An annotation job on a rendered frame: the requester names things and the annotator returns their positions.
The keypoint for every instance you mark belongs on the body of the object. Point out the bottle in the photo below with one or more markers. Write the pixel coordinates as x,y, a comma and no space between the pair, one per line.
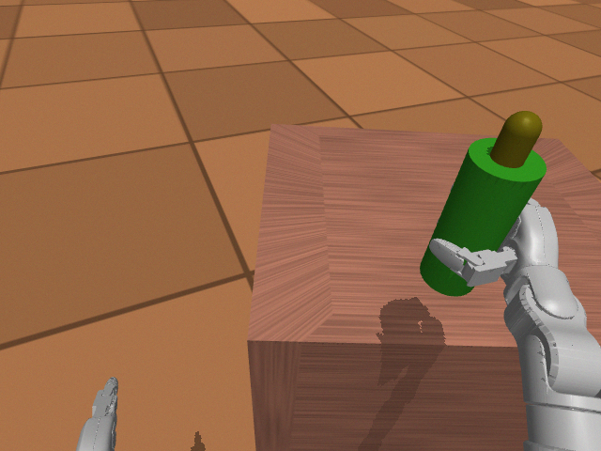
495,182

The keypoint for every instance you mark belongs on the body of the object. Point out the right robot arm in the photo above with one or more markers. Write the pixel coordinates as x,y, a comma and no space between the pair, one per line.
560,361

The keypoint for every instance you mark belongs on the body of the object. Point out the right robot hand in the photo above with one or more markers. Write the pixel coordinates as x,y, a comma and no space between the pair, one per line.
532,240

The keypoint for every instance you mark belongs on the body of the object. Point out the left robot hand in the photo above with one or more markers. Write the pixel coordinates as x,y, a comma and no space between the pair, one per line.
99,432

